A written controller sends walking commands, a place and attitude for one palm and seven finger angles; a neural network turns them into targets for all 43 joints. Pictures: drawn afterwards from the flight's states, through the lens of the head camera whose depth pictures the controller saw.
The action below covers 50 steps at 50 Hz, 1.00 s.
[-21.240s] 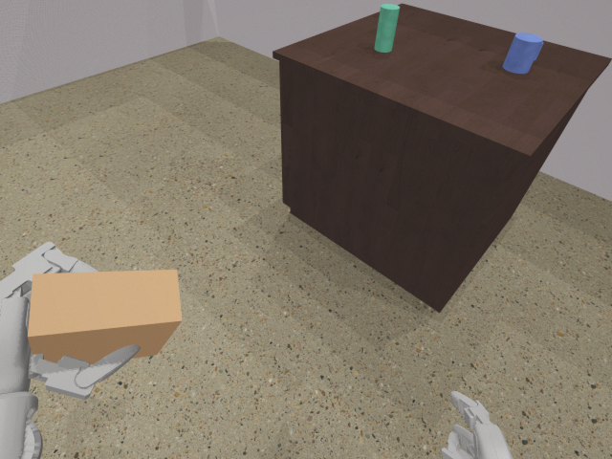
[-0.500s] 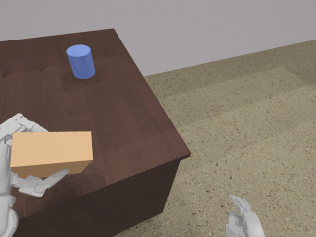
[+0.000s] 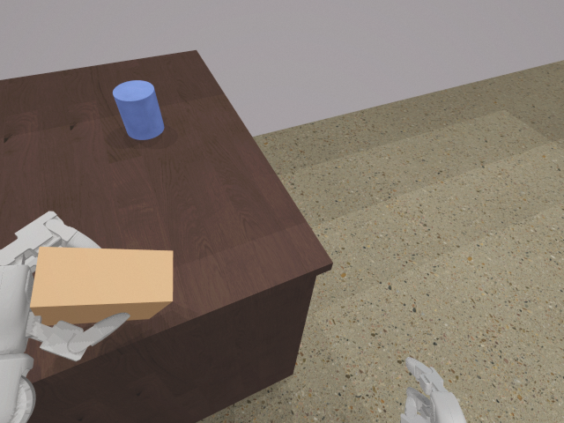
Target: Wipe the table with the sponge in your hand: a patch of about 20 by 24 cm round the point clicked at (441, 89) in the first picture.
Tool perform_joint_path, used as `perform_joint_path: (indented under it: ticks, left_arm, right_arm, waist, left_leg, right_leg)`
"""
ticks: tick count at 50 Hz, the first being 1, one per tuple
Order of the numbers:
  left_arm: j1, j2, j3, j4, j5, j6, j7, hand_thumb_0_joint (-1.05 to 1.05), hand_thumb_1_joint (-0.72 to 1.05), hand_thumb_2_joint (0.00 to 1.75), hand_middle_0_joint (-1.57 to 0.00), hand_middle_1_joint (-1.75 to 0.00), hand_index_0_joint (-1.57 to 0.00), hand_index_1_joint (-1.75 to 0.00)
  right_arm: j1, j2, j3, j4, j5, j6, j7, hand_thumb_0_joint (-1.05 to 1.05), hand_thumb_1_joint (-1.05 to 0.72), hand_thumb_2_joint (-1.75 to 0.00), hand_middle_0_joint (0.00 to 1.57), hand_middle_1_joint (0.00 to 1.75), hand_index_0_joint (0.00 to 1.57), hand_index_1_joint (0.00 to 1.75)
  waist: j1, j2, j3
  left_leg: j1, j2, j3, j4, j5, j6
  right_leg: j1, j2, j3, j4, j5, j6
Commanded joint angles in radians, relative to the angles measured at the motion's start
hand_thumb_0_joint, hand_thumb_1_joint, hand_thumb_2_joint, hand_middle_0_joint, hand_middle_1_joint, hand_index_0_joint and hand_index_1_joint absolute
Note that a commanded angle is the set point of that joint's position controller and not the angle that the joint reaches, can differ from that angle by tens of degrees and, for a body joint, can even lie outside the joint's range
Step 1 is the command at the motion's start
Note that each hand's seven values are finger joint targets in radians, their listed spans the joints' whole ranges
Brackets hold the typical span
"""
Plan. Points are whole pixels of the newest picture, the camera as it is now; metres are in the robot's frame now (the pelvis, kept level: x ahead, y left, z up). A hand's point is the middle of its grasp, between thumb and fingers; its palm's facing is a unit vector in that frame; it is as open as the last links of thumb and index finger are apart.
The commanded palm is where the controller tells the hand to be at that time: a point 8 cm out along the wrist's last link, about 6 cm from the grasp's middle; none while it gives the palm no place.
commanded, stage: come to a stop and stand still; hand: left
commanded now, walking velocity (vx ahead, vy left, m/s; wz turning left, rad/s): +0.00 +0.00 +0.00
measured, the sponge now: (123, 289) +0.23 +0.20 +0.12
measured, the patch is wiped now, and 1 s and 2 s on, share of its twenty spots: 0.00 0.00 0.00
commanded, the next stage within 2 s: look again from close up in 0.46 s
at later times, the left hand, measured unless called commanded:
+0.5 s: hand (76, 260) +0.24 +0.25 +0.15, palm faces +0.38 -0.85 -0.36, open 9.7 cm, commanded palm +0.18 +0.28 +0.18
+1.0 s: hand (60, 253) +0.24 +0.27 +0.16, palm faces +0.38 -0.81 -0.45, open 9.7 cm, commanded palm +0.17 +0.29 +0.18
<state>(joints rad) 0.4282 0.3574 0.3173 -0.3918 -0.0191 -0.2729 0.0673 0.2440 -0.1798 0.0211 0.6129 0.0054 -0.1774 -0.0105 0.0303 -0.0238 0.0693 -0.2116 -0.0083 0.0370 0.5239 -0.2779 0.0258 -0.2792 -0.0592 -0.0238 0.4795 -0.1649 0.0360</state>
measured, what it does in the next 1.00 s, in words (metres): stands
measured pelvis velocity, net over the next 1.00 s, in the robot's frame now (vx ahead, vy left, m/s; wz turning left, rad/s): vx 0.02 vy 0.00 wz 0.04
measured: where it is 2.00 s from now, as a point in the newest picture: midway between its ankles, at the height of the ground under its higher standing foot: outside the picture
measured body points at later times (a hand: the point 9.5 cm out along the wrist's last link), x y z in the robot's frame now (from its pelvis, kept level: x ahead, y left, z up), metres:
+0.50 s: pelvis +0.02 +0.00 +0.00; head +0.05 +0.03 +0.45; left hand +0.21 +0.30 +0.17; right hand +0.22 -0.22 -0.06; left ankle +0.01 +0.10 -0.74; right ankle +0.06 -0.15 -0.74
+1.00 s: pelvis +0.02 +0.00 +0.00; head +0.04 +0.04 +0.45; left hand +0.21 +0.31 +0.19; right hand +0.20 -0.21 -0.07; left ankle +0.01 +0.10 -0.74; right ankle +0.05 -0.14 -0.73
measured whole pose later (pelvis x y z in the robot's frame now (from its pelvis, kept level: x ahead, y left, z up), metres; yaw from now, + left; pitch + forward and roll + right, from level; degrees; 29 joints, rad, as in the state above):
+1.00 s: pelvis +0.02 +0.00 +0.00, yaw +2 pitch -2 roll -1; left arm 0.31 0.46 0.34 -0.44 0.02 -0.19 0.08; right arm 0.24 -0.19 0.03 0.55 0.00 -0.14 -0.06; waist 0.05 -0.05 0.10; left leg -0.20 -0.01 0.00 0.53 -0.30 0.03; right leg -0.23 -0.04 -0.03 0.48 -0.20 0.03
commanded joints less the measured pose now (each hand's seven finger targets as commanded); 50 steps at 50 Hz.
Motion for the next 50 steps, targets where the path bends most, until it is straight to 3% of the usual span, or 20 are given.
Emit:
perform_joint_path:
  ticks: [1,3,9,11,16,18,19,21,23,24,28,35,40,47,48,49,50]
  left_arm:
    - [-0.226,0.203,0.175,-0.247,-0.024,-0.069,0.051,0.0,0.1,1.3,-1.2,-1.6,-1.2,-1.6]
    - [-0.239,0.191,0.156,-0.291,-0.023,-0.067,0.053,0.0,0.1,1.3,-1.2,-1.6,-1.2,-1.6]
    - [-0.152,0.135,0.114,-0.274,-0.018,-0.045,0.061,0.0,0.1,1.3,-1.2,-1.6,-1.2,-1.6]
    - [-0.124,0.143,0.128,-0.268,-0.019,-0.039,0.062,0.0,0.1,1.3,-1.2,-1.6,-1.2,-1.6]
    - [-0.095,0.162,0.154,-0.302,-0.025,-0.033,0.062,0.0,0.1,1.3,-1.2,-1.6,-1.2,-1.6]
    - [-0.085,0.176,0.171,-0.312,-0.027,-0.027,0.065,0.0,0.1,1.3,-1.2,-1.6,-1.2,-1.6]
    - [-0.087,0.153,0.148,-0.317,-0.028,-0.028,0.062,0.0,0.1,1.3,-1.2,-1.6,-1.2,-1.6]
    - [-0.089,0.162,0.154,-0.327,-0.028,-0.024,0.063,0.0,0.1,1.3,-1.2,-1.6,-1.2,-1.6]
    - [-0.085,0.173,0.166,-0.333,-0.028,-0.018,0.068,0.0,0.1,1.3,-1.2,-1.6,-1.2,-1.6]
    - [-0.086,0.147,0.14,-0.329,-0.028,-0.017,0.066,0.0,0.1,1.3,-1.2,-1.6,-1.2,-1.6]
    - [-0.108,0.166,0.149,-0.354,-0.021,-0.011,0.072,0.0,0.1,1.3,-1.2,-1.6,-1.2,-1.6]
    - [-0.095,0.146,0.129,-0.325,-0.02,0.0,0.069,0.0,0.1,1.3,-1.2,-1.6,-1.2,-1.6]
    - [-0.102,0.148,0.13,-0.331,-0.019,0.0,0.069,0.0,0.1,1.3,-1.2,-1.6,-1.2,-1.6]
    - [-0.081,0.159,0.143,-0.349,-0.017,-0.007,0.073,0.0,0.1,1.3,-1.2,-1.6,-1.2,-1.6]
    - [-0.993,0.926,0.401,-0.617,0.005,-0.138,0.08,0.0,0.1,1.3,-1.2,-1.6,-1.2,-1.6]
    - [-0.595,0.486,0.363,-0.102,0.117,0.064,0.043,0.0,0.1,1.3,-1.2,-1.6,-1.2,-1.6]
    - [-0.454,0.338,0.157,-0.035,0.025,0.14,0.023,0.0,0.1,1.3,-1.2,-1.6,-1.2,-1.6]
  right_arm:
    - [-0.114,-0.136,-0.055,-0.167,0.003,-0.064,-0.031,0.0,-0.9,-0.9,0.2,0.3,0.2,0.3]
    - [-0.128,-0.136,-0.056,-0.161,0.004,-0.074,-0.029,0.0,-0.9,-0.9,0.2,0.3,0.2,0.3]
    - [-0.116,-0.143,-0.063,-0.149,0.0,-0.074,-0.016,0.0,-0.9,-0.9,0.2,0.3,0.2,0.3]
    - [-0.118,-0.146,-0.068,-0.156,0.002,-0.064,-0.013,0.0,-0.9,-0.9,0.2,0.3,0.2,0.3]
    - [-0.129,-0.148,-0.071,-0.172,0.005,-0.036,-0.013,0.0,-0.9,-0.9,0.2,0.3,0.2,0.3]
    - [-0.145,-0.142,-0.068,-0.177,0.008,-0.031,-0.016,0.0,-0.9,-0.9,0.2,0.3,0.2,0.3]
    - [-0.133,-0.141,-0.067,-0.178,0.005,-0.026,-0.016,0.0,-0.9,-0.9,0.2,0.3,0.2,0.3]
    - [-0.131,-0.144,-0.069,-0.184,0.006,-0.023,-0.016,0.0,-0.9,-0.9,0.2,0.3,0.2,0.3]
    - [-0.148,-0.14,-0.068,-0.18,0.007,-0.024,-0.02,0.0,-0.9,-0.9,0.2,0.3,0.2,0.3]
    - [-0.134,-0.141,-0.066,-0.181,0.003,-0.02,-0.02,0.0,-0.9,-0.9,0.2,0.3,0.2,0.3]
    - [-0.151,-0.14,-0.068,-0.177,0.007,-0.023,-0.023,0.0,-0.9,-0.9,0.2,0.3,0.2,0.3]
    - [-0.13,-0.14,-0.069,-0.18,0.006,-0.012,-0.022,0.0,-0.9,-0.9,0.2,0.3,0.2,0.3]
    - [-0.13,-0.14,-0.068,-0.181,0.006,-0.012,-0.024,0.0,-0.9,-0.9,0.2,0.3,0.2,0.3]
    - [-0.123,-0.139,-0.073,-0.183,0.008,-0.018,-0.024,0.0,-0.9,-0.9,0.2,0.3,0.2,0.3]
    - [0.023,-0.185,0.105,-0.309,0.052,0.015,-0.107,0.0,-0.9,-0.9,0.2,0.3,0.2,0.3]
    - [-0.076,-0.145,-0.057,-0.137,-0.082,-0.005,-0.08,0.0,-0.9,-0.9,0.2,0.3,0.2,0.3]
    - [-0.06,-0.184,-0.05,-0.154,-0.063,-0.019,-0.018,0.0,-0.9,-0.9,0.2,0.3,0.2,0.3]
  waist:
    - [0.0,0.049,-0.104]
    - [-0.002,0.081,-0.132]
    - [-0.002,0.065,-0.162]
    - [-0.001,0.042,-0.165]
    - [-0.005,0.08,-0.172]
    - [-0.005,0.106,-0.171]
    - [-0.007,0.095,-0.167]
    - [-0.006,0.072,-0.176]
    - [-0.007,0.089,-0.185]
    - [-0.009,0.069,-0.177]
    - [-0.009,0.108,-0.182]
    - [-0.008,0.064,-0.151]
    - [-0.009,0.099,-0.134]
    - [-0.009,0.094,-0.161]
    - [-0.067,0.412,-0.239]
    - [0.058,0.401,-0.336]
    - [0.03,0.307,-0.25]
  left_leg:
    - [-0.12,0.032,-0.077,-0.153,-0.123,0.011]
    - [-0.073,0.025,-0.066,-0.138,-0.065,0.006]
    - [-0.054,0.037,-0.063,-0.129,0.131,-0.013]
    - [-0.06,0.038,-0.063,-0.119,0.175,-0.017]
    - [-0.05,0.055,-0.065,-0.123,0.281,-0.026]
    - [-0.037,0.058,-0.06,-0.128,0.273,-0.025]
    - [-0.053,0.061,-0.065,-0.13,0.271,-0.023]
    - [-0.053,0.061,-0.059,-0.123,0.263,-0.024]
    - [-0.033,0.059,-0.054,-0.122,0.243,-0.023]
    - [-0.044,0.059,-0.06,-0.125,0.238,-0.021]
    - [-0.027,0.062,-0.061,-0.134,0.237,-0.023]
    - [-0.077,0.066,-0.07,-0.153,0.176,-0.021]
    - [-0.107,0.069,-0.078,-0.178,0.116,-0.015]
    - [-0.096,0.069,-0.08,-0.156,0.172,-0.018]
    - [-0.198,0.11,-0.164,-0.174,0.095,0.033]
    - [0.128,0.049,-0.116,-0.112,0.424,-0.094]
    - [0.061,0.01,-0.111,-0.081,0.601,-0.128]
  right_leg:
    - [0.132,-0.018,0.088,-0.129,-0.193,-0.057]
    - [0.137,-0.018,0.092,-0.125,-0.141,-0.059]
    - [0.214,-0.002,0.042,-0.073,0.097,-0.051]
    - [0.236,-0.003,0.04,-0.067,0.157,-0.052]
    - [0.261,0.004,0.014,-0.036,0.248,-0.048]
    - [0.252,0.006,0.019,-0.036,0.243,-0.046]
    - [0.263,0.005,0.01,-0.036,0.241,-0.046]
    - [0.278,0.003,0.014,-0.04,0.258,-0.046]
    - [0.267,0.002,0.025,-0.048,0.253,-0.045]
    - [0.271,0.0,0.017,-0.05,0.247,-0.046]
    - [0.265,0.003,0.024,-0.043,0.243,-0.045]
    - [0.281,0.002,0.014,-0.058,0.194,-0.042]
    - [0.28,0.005,0.014,-0.062,0.139,-0.041]
    - [0.306,-0.002,0.011,-0.052,0.197,-0.044]
    - [0.31,0.071,-0.001,0.152,-0.075,0.021]
    - [0.102,0.084,-0.016,0.118,-0.062,-0.075]
    - [0.057,0.084,-0.066,0.068,0.0,-0.09]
